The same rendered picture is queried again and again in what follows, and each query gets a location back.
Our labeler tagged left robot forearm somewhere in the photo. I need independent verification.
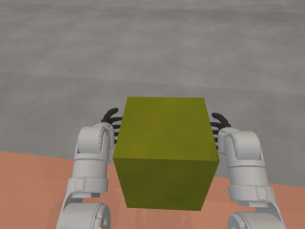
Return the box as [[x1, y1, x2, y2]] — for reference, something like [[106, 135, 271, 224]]
[[55, 122, 115, 229]]

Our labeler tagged right robot forearm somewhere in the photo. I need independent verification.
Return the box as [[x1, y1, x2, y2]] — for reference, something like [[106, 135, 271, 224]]
[[217, 127, 287, 229]]

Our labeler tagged right robot hand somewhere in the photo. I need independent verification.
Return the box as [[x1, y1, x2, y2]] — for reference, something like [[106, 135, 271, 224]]
[[210, 113, 232, 150]]

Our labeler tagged right robot upper arm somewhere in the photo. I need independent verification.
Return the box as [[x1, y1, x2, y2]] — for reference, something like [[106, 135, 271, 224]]
[[227, 211, 285, 229]]

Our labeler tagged carton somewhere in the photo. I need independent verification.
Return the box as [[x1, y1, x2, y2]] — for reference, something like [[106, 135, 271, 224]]
[[112, 96, 220, 211]]

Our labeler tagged left robot upper arm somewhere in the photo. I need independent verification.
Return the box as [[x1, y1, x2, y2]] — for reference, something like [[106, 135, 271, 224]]
[[57, 202, 112, 229]]

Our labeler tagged left robot hand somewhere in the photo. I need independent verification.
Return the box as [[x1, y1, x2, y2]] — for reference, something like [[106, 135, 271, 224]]
[[101, 108, 123, 144]]

